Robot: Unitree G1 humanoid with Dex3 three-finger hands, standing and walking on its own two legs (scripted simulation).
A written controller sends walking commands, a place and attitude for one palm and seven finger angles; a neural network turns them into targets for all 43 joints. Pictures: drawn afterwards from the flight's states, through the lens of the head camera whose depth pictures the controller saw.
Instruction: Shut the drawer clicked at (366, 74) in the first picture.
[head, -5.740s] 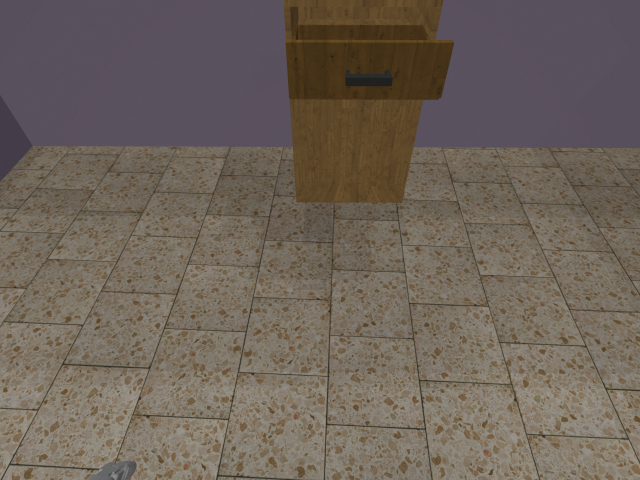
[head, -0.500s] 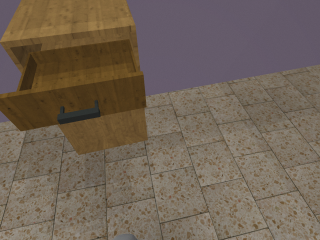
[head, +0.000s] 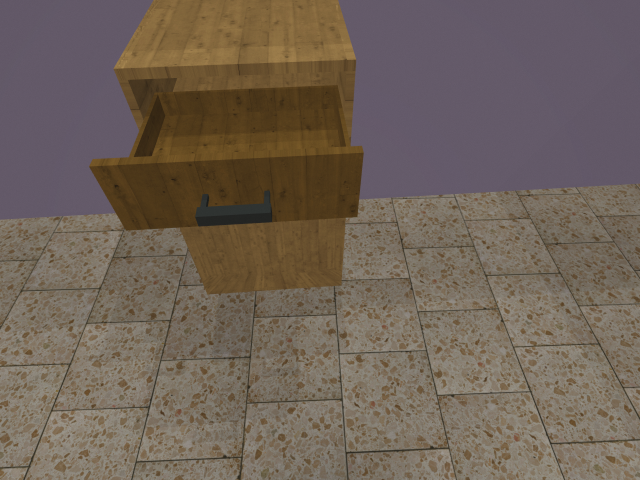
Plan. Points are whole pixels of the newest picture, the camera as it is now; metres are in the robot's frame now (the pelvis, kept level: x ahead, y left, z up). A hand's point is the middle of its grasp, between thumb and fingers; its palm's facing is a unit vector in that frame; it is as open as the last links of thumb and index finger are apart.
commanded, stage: turn to face it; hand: left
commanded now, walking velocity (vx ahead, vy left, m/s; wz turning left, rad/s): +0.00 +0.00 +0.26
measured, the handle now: (235, 206) +0.55 +0.18 -0.01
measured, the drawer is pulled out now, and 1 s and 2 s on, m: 0.29 0.29 0.29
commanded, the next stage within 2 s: take the last steps up to it in 0.04 s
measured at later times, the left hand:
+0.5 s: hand out of the picture -0.08 +0.15 -0.16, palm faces +0.21 -0.96 -0.19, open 7.3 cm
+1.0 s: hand (237, 429) +0.23 +0.15 -0.18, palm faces +0.04 -0.97 -0.22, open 7.3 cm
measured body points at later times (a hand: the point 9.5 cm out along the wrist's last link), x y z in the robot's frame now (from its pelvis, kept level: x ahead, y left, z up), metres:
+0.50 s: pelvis -0.01 -0.02 +0.01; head -0.01 -0.02 +0.46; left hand -0.09 +0.20 -0.15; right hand +0.05 -0.26 -0.14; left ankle -0.06 +0.11 -0.71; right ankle +0.00 -0.11 -0.74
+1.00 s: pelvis +0.14 -0.05 -0.03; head +0.17 -0.06 +0.42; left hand +0.22 +0.20 -0.16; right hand +0.02 -0.25 -0.18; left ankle -0.04 +0.10 -0.73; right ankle +0.26 -0.15 -0.74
